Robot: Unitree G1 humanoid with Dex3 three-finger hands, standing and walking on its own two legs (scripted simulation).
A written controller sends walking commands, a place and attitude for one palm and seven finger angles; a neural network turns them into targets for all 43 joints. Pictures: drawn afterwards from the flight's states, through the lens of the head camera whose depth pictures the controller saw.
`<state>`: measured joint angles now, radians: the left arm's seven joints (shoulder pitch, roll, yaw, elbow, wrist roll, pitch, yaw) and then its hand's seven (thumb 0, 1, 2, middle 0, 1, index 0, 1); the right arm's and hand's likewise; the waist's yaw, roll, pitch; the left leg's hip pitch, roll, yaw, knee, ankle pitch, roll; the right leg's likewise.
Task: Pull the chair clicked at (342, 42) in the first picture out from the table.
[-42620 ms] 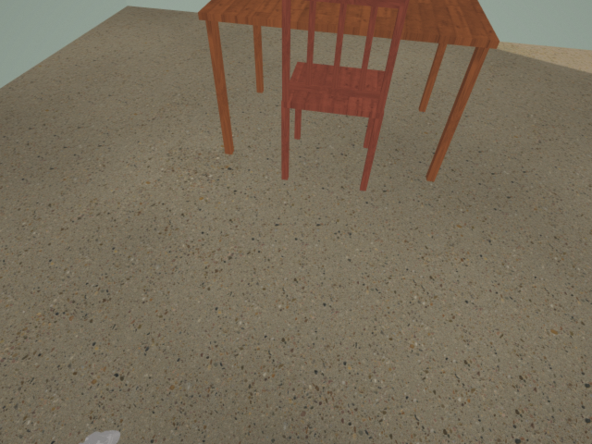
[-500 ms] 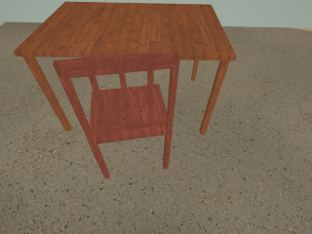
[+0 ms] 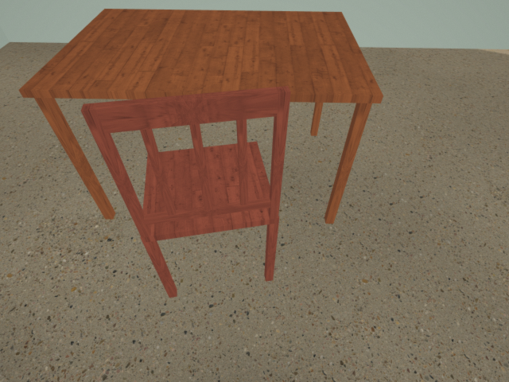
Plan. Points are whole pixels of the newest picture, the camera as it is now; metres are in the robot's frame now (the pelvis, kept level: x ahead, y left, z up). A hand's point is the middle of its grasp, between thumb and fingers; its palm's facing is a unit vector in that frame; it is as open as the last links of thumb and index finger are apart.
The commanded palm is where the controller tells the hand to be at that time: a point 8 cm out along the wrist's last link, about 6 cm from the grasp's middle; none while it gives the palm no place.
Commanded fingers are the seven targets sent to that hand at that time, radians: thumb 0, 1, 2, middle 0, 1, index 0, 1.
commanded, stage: take the last steps up to it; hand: left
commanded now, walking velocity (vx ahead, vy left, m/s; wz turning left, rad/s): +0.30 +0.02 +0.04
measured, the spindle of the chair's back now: (202, 170) +0.63 +0.17 -0.09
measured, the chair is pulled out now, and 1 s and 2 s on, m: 0.21 0.21 0.21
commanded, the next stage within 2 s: come to a stop and stand still in 0.62 s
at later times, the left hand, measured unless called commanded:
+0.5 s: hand (149, 353) +0.21 +0.22 -0.17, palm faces +0.04 -0.99 -0.16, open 7.3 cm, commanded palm none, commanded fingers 0.00 0.90 0.90 -0.20 -0.30 -0.20 -0.30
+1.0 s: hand (159, 293) +0.33 +0.23 -0.18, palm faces +0.08 -0.97 -0.25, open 7.2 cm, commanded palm none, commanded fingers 0.00 0.90 0.90 -0.20 -0.30 -0.20 -0.30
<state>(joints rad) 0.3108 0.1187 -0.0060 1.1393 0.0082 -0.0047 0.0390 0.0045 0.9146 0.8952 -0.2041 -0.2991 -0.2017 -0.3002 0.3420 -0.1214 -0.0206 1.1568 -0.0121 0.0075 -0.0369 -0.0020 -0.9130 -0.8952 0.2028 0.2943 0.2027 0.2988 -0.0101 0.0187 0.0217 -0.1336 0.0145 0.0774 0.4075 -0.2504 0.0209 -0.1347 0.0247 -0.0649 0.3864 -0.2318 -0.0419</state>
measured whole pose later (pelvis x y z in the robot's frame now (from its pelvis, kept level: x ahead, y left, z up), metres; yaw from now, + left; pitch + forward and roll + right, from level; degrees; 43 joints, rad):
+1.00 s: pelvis +0.28 +0.03 -0.01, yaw +2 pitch -1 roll +1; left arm 0.18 0.20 0.04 0.98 0.01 0.03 0.04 0.00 0.93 0.89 -0.21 -0.30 -0.20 -0.30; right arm 0.18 -0.18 -0.04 0.95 -0.02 -0.01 -0.03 0.00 -0.92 -0.90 0.20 0.29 0.20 0.30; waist 0.01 -0.01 0.11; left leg -0.31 0.00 0.01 0.56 -0.23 -0.01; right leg -0.28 -0.02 0.05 0.63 -0.38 0.02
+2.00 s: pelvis +0.22 +0.03 +0.00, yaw +1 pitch -1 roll +0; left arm 0.31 0.14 0.01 1.11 0.01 0.01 0.04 0.00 0.91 0.90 -0.20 -0.30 -0.20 -0.30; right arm 0.36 -0.12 -0.03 1.14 -0.01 0.01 -0.02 0.00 -0.91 -0.89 0.20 0.29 0.20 0.30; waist -0.01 0.02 0.04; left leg -0.15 -0.01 0.03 0.40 -0.24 0.01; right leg -0.23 0.00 0.02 0.41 -0.17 0.00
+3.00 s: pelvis +0.25 +0.03 +0.00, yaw +1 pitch -1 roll +1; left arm 0.26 0.17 0.00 1.07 0.01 0.00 0.03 0.00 0.92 0.90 -0.20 -0.30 -0.20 -0.30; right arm 0.26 -0.14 0.01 1.12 -0.01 -0.03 -0.03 0.00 -0.91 -0.90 0.20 0.29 0.20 0.30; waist 0.00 -0.02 0.05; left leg -0.12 -0.01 0.03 0.44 -0.30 0.01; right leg -0.21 -0.01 0.02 0.49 -0.25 0.00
